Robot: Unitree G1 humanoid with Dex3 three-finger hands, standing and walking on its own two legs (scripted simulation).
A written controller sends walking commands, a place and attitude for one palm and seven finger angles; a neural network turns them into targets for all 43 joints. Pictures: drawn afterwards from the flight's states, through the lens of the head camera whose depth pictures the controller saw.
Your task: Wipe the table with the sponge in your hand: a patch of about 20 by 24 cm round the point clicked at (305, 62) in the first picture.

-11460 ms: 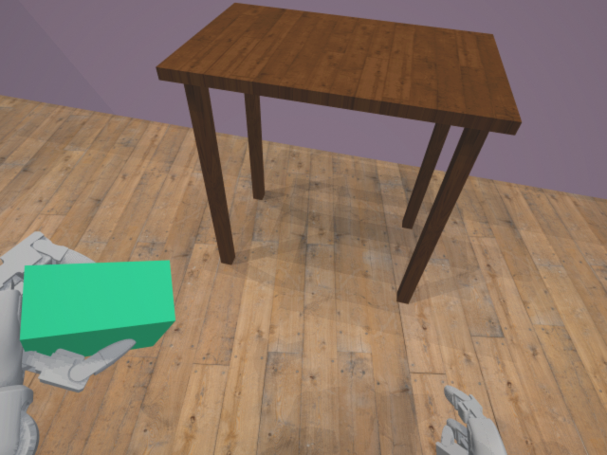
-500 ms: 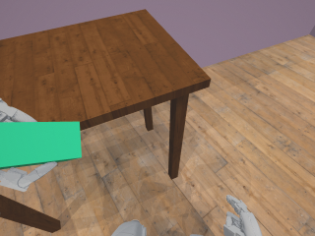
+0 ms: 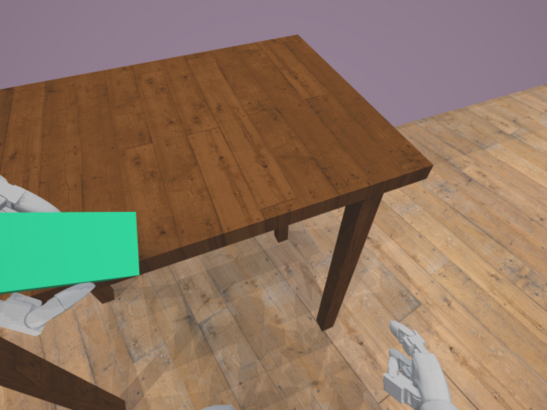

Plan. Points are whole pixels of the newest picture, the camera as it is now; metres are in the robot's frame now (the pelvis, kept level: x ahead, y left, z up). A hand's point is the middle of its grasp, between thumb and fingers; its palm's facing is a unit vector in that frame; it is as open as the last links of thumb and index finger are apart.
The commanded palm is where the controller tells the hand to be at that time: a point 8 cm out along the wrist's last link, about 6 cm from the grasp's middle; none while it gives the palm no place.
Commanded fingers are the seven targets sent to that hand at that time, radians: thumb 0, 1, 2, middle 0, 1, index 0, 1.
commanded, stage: shuffle to correct the standing spot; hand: left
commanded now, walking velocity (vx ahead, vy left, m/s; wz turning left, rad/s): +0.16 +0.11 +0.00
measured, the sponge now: (79, 253) +0.23 +0.21 +0.19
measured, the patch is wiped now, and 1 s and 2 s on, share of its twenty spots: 0.00 0.00 0.00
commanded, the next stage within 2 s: come to a stop and stand still in 0.06 s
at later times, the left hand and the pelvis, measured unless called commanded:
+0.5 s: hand out of the picture +0.24 +0.32 +0.21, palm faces +0.42 -0.81 -0.41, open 10.1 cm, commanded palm +0.18 +0.35 +0.20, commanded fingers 0.00 0.10 1.30 -1.20 -1.60 -1.20 -1.60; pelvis +0.01 +0.07 +0.02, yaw -1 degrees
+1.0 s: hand out of the picture +0.26 +0.34 +0.22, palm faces +0.44 -0.81 -0.39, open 10.1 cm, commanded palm +0.17 +0.35 +0.20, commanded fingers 0.00 0.10 1.30 -1.20 -1.60 -1.20 -1.60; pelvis +0.00 +0.08 +0.02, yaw -3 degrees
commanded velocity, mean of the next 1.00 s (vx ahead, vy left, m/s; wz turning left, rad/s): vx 0.01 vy -0.06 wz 0.00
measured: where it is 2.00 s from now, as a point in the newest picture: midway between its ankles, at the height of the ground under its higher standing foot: outside the picture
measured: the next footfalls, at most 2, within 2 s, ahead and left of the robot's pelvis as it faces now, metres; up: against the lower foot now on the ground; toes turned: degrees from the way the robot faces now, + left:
left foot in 0.28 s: +0.07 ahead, +0.19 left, +0.00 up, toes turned +3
right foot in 0.56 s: +0.07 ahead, -0.02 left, +0.00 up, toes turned -5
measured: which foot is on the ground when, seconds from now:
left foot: down 0.00-0.00, up 0.02-0.26, down 0.28-1.00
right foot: down 0.00-0.28, up 0.30-0.54, down 0.56-1.00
